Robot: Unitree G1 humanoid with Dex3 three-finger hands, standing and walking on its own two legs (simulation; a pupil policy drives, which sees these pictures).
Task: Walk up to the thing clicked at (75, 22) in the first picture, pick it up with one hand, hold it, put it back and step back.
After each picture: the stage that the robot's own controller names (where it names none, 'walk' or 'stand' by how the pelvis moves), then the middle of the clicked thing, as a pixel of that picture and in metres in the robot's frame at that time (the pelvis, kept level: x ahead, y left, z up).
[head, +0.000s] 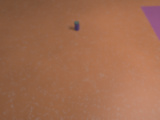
stand; (76, 25) +1.73 +0.10 -0.72
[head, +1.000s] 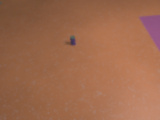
walk; (72, 40) +1.58 +0.25 -0.71
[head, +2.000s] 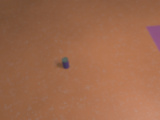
walk; (65, 63) +1.03 +0.27 -0.72
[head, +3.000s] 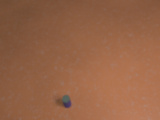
walk; (66, 101) +0.62 +0.21 -0.72
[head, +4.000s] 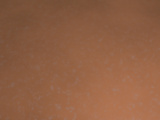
stand; out of the picture +0.41 +0.12 -0.70
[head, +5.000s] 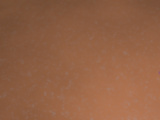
stand; out of the picture +0.34 +0.17 -0.72
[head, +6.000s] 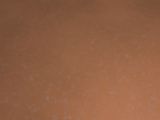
stand; out of the picture +0.32 +0.17 -0.72
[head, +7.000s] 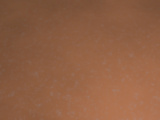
stand; out of the picture +0.37 +0.15 -0.73
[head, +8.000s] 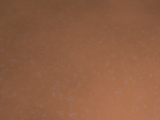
stand; out of the picture +0.35 +0.14 -0.73
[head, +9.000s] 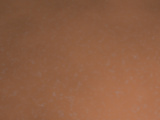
go down; out of the picture +0.35 +0.13 -0.73
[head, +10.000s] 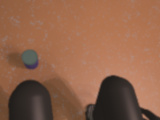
go down; (30, 60) +0.44 +0.18 -0.31
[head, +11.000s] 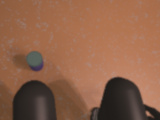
close in; (35, 61) +0.43 +0.18 -0.30
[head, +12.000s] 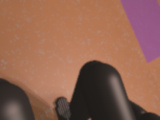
close in; out of the picture +0.43 +0.24 -0.22
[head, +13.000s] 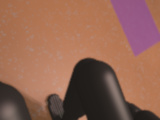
close; out of the picture +0.43 +0.25 -0.22
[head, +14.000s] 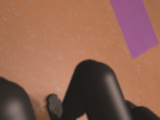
lift; out of the picture +0.40 +0.23 -0.23
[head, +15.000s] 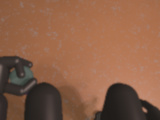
lift; (23, 81) +0.32 +0.22 -0.10
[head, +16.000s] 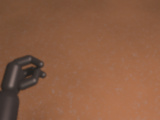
hold; out of the picture +0.39 +0.38 -0.66
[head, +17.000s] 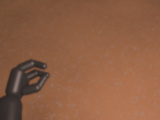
hold; out of the picture +0.38 +0.38 -0.68
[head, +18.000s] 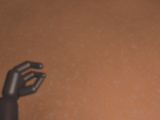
stand; out of the picture +0.38 +0.37 -0.68
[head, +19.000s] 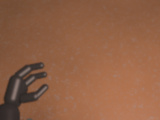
stand; out of the picture +0.38 +0.37 -0.66
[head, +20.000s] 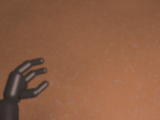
stand; out of the picture +0.38 +0.37 -0.67
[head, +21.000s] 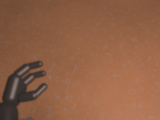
stand; out of the picture +0.39 +0.38 -0.66
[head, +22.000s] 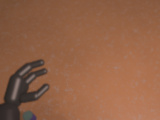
stand; (30, 117) +0.39 +0.37 -0.63
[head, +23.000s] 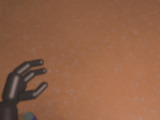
stand; (30, 118) +0.39 +0.37 -0.64
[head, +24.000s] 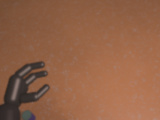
stand; (29, 117) +0.39 +0.37 -0.62
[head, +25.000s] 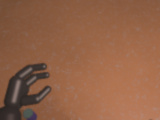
stand; (30, 115) +0.40 +0.37 -0.61
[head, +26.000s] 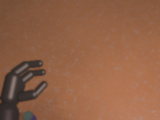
stand; (30, 118) +0.39 +0.37 -0.62
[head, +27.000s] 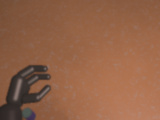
stand; (29, 114) +0.39 +0.38 -0.62
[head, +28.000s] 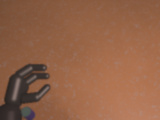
close; (28, 113) +0.39 +0.37 -0.60
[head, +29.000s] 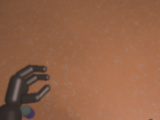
close; (28, 112) +0.40 +0.37 -0.60
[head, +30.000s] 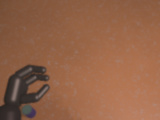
close; (29, 111) +0.40 +0.37 -0.60
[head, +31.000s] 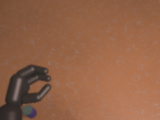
close; (30, 111) +0.39 +0.37 -0.60
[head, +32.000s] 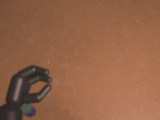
close; (29, 110) +0.39 +0.37 -0.60
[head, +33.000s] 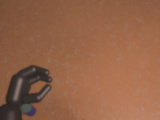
close; (29, 109) +0.39 +0.38 -0.59
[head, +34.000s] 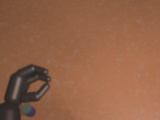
close; (29, 110) +0.39 +0.38 -0.60
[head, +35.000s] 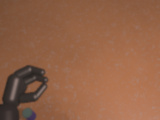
close; (29, 114) +0.38 +0.37 -0.62
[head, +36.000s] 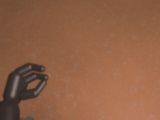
close; out of the picture +0.38 +0.38 -0.66
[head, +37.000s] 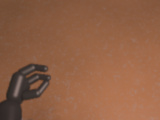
close; out of the picture +0.38 +0.38 -0.67
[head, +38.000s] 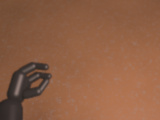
close; out of the picture +0.38 +0.38 -0.67
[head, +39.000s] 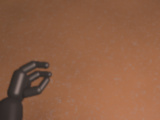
close; out of the picture +0.38 +0.38 -0.67
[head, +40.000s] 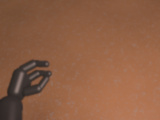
close; out of the picture +0.38 +0.38 -0.68
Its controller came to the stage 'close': yes
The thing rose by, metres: 0.24
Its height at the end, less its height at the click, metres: +0.00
